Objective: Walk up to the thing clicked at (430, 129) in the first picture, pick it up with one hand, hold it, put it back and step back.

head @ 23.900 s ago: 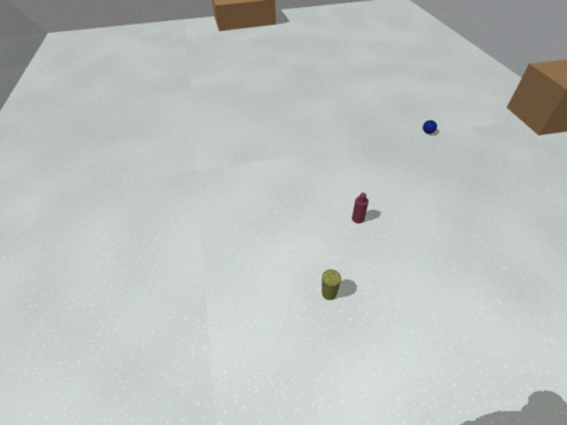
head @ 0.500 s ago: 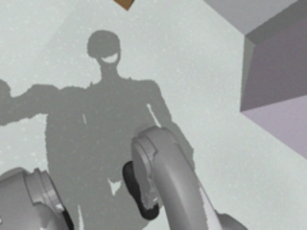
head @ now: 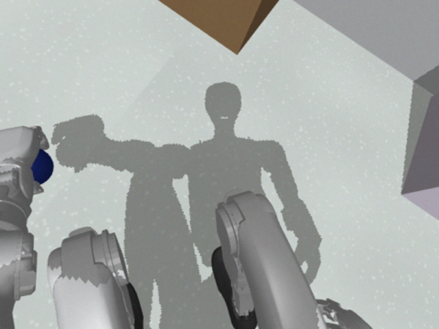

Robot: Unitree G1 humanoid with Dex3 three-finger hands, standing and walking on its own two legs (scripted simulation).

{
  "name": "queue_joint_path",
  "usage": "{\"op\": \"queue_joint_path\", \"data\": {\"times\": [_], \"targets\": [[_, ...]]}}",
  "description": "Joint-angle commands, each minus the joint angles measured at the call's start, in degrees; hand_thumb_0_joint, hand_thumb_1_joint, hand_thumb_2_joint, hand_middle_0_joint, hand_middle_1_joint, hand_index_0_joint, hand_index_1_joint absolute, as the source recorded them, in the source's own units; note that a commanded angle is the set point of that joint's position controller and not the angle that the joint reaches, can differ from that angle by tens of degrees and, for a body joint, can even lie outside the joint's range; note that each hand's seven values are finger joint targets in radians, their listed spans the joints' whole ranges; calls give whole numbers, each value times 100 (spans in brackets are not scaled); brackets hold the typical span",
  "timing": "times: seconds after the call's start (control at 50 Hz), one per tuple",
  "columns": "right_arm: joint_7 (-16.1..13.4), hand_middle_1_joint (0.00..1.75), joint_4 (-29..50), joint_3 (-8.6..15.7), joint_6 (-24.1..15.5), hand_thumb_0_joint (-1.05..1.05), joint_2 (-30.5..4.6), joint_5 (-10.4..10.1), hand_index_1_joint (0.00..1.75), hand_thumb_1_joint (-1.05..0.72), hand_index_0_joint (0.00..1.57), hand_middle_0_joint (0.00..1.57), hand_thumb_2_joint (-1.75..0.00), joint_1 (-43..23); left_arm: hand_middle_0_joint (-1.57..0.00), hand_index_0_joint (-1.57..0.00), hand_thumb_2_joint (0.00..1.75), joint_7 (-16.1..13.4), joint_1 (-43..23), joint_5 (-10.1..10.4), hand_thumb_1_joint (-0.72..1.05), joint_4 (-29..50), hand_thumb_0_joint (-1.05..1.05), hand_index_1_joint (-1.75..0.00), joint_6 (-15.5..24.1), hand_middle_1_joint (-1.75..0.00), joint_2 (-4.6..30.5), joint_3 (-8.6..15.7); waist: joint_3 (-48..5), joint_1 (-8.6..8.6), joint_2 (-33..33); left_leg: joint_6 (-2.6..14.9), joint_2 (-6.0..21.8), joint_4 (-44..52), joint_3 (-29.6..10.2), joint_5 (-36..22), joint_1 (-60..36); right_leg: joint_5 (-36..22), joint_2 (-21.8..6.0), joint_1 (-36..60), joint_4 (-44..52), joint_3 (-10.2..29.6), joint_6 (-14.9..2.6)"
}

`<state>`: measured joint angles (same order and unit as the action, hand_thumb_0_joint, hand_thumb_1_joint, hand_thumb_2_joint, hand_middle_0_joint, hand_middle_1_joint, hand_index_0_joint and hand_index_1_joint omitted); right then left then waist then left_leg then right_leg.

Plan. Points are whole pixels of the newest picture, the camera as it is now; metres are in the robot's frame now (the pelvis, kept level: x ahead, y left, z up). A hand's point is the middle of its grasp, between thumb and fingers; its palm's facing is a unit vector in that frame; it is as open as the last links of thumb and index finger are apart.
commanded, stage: settle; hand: left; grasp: from above
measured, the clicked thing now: (29, 166) +0.47 +0.28 -0.19
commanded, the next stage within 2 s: lift in 0.20 s
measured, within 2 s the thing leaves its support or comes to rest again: neither
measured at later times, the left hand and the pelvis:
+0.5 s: hand (10, 162) +0.45 +0.27 -0.11, palm faces -0.44 -0.09 -0.89, open 9.8 cm; pelvis +0.00 +0.00 +0.03, yaw +3 degrees
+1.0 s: hand out of the picture +0.39 +0.29 +0.04, palm faces -0.43 -0.11 -0.90, open 9.9 cm; pelvis +0.00 +0.00 +0.14, yaw +5 degrees
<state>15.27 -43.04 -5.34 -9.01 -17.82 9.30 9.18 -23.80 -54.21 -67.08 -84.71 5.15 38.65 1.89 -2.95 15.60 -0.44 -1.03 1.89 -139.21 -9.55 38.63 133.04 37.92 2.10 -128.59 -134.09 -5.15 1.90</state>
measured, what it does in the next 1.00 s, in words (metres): rises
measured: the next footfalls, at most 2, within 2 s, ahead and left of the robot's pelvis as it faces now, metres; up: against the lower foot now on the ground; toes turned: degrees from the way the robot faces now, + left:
none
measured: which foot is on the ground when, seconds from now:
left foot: down 0.00-1.00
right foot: down 0.00-1.00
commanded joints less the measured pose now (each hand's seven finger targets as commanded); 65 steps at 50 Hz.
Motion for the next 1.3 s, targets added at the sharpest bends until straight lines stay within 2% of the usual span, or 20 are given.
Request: {"op": "queue_joint_path", "data": {"times": [0.0, 0.02, 0.08, 0.22, 0.26, 0.32, 0.4, 0.42, 0.48, 0.5, 0.62, 0.7, 0.74, 0.8, 0.86, 0.88, 1.0, 1.16, 1.22, 1.28], "targets": [[-218, 30, 50, 499, 185, 0, -1373, -109, 30, -91, 20, 20, -90, 1217, -97, -96, 82, 32, -1990, 77, 56, 871, 0, -73, 159, -72, 1257, 120, -3489, 123, -1181, 280, -169, 1338, 619, -649, -2144, -711, 218, 2230, 1639, -264, -395], [-254, 30, 151, 477, 207, 0, -1306, -129, 30, -91, 20, 20, -90, 1105, -98, -97, 79, 98, -1983, 93, 56, 881, 0, -72, 187, -71, 1088, -45, -3432, 91, -1150, 270, -191, 1429, 632, -541, -2148, -546, 219, 2218, 1678, -248, -408], [-393, 30, 153, 519, 277, 0, -1293, -130, 30, -90, 20, 20, -90, 1104, -99, -98, 77, 174, -2081, 27, 57, 1070, 0, -69, 281, -68, 1339, 63, -3511, 12, -1148, 250, -188, 1437, 675, -463, -2244, -337, 221, 2281, 1772, -163, -430], [-601, 30, 131, 600, 424, 0, -1242, -215, 30, -91, 20, 20, -90, 1145, -105, -102, 83, 138, -2082, -79, 62, 1342, 0, -70, 268, -67, 1222, 52, -3885, -166, -1509, 213, -191, 1718, 706, -736, -2833, -782, 149, 2117, 1693, -266, -465], [-647, 30, 138, 613, 466, 0, -1221, -236, 30, -92, 20, 20, -91, 1180, -106, -105, 80, 144, -2215, -70, 64, 1469, 0, -73, 227, -71, 1156, 11, -4005, -131, -1478, 234, -204, 1765, 732, -725, -2843, -821, 142, 2172, 1764, -257, -442], [-692, 30, 106, 681, 509, 0, -1199, -270, 30, -89, 20, 20, -89, 1245, -97, -97, 78, 223, -2025, 38, 60, 1479, 0, -66, 101, -66, 1092, 33, -4173, -234, -1515, 230, -200, 1890, 792, -873, -3106, -1005, 111, 2312, 1821, -255, -445], [-742, 30, 145, 746, 592, 0, -1148, -343, 30, -91, 20, 20, -91, 1269, -100, -99, 79, 448, -1960, 230, 58, 1569, 0, -71, -44, -70, 950, -39, -4191, -244, -1456, 253, -211, 2059, 812, -861, -3143, -1032, 93, 2390, 1947, -223, -445], [-770, 30, 129, 761, 615, 0, -1131, -381, 30, -91, 20, 20, -91, 1260, -99, -99, 79, 528, -1987, 289, 58, 1786, 0, -72, -57, -72, 973, -38, -4227, -322, -1435, 267, -214, 2095, 847, -808, -3125, -976, 87, 2408, 2037, -176, -435], [-806, 30, 215, 820, 688, 0, -1095, -436, 30, -91, 20, 20, -91, 1293, -99, -100, 81, 750, -1723, 325, 59, 2079, 0, -72, -88, -72, 936, -47, -4392, -390, -1340, 268, -223, 2257, 854, -827, -3319, -971, 78, 2693, 2171, -146, -439], [-831, 30, 258, 846, 726, 0, -1102, -481, 30, -91, 20, 20, -91, 1253, -99, -99, 82, 801, -1731, 331, 58, 2291, 0, -73, -80, -73, 1094, 17, -4435, -473, -1333, 272, -227, 2331, 848, -764, -3358, -877, 81, 2702, 2235, -114, -449], [-981, 30, 475, 891, 853, 0, -1041, -613, 30, -91, 20, 20, -91, 1208, -96, -98, 81, 1091, -1295, 428, 57, 2882, 0, -75, -46, -76, 912, -58, -4253, -510, -1129, 295, -244, 2726, 816, -601, -3449, -701, 60, 2895, 2614, -69, -437], [-1070, 30, 581, 944, 900, 0, -985, -710, 30, -91, 20, 20, -91, 1168, -97, -98, 82, 1209, -929, 539, 58, 3385, 0, -76, -103, -77, 807, -103, -4408, -672, -1061, 290, -237, 3098, 808, -572, -3870, -681, 54, 3206, 2919, -24, -422], [-1119, 30, 649, 992, 913, 0, -1007, -753, 30, -91, 20, 20, -91, 1082, -97, -98, 80, 1280, -721, 614, 59, 3531, 0, -73, -149, -75, 654, -184, -4170, -675, -1129, 269, -218, 3376, 668, -371, -4078, -570, 34, 3000, 3013, -60, -433], [-1194, 30, 708, 1018, 947, 0, -945, -805, 30, -91, 20, 20, -91, 1019, -94, -95, 79, 1329, -634, 648, 55, 3947, 0, -75, -198, -76, 733, -188, -4325, -743, -1068, 277, -208, 3604, 690, -354, -4345, -548, 53, 3374, 3278, 2, -416], [-1253, 30, 756, 1025, 953, 0, -864, -855, 30, -91, 20, 20, -90, 957, -95, -97, 80, 1407, -291, 780, 58, 4194, 0, -75, -290, -77, 437, -322, -4298, -781, -1022, 262, -205, 3924, 677, -568, -4721, -753, 28, 3678, 3523, 14, -403], [-1295, 30, 752, 1052, 964, 0, -887, -873, 30, -91, 20, 20, -90, 941, -96, -97, 80, 1401, -312, 774, 57, 4401, 0, -73, -326, -74, 622, -218, -4370, -832, -1034, 257, -193, 4026, 661, -569, -4939, -755, 12, 3748, 3637, 33, -397], [-1447, 30, 821, 1071, 978, 0, -785, -962, 30, -91, 20, 20, -90, 746, -98, -98, 80, 1493, 233, 873, 57, 4772, 0, -71, -495, -71, 350, -321, -4102, -866, -1110, 215, -164, 4798, 572, -550, -5634, -809, -17, 4281, 4178, 71, -367], [-1669, 30, 850, 1021, 980, 0, -602, -1077, 30, -91, 20, 20, -91, 554, -100, -100, 80, 1579, 845, 993, 59, 5143, 0, -72, -700, -72, 167, -448, -3805, -931, -650, 231, -177, 5746, 729, -699, -6612, -833, 19, 5617, 5419, 246, -330], [-1751, 30, 829, 993, 962, 0, -540, -1112, 30, -91, 20, 20, -91, 531, -101, -101, 80, 1552, 911, 1057, 59, 5410, 0, -73, -723, -72, 123, -456, -3587, -958, -663, 231, -173, 6156, 783, -773, -6999, -890, 8, 6078, 5880, 309, -319], [-1825, 30, 767, 951, 929, 0, -475, -1155, 30, -91, 20, 20, -91, 486, -102, -100, 84, 1545, 1252, 1067, 58, 5109, 0, -73, -759, -70, -45, -534, -3052, -963, -578, 202, -154, 6654, 731, -685, -7312, -794, 15, 6404, 6283, 352, -313]]}}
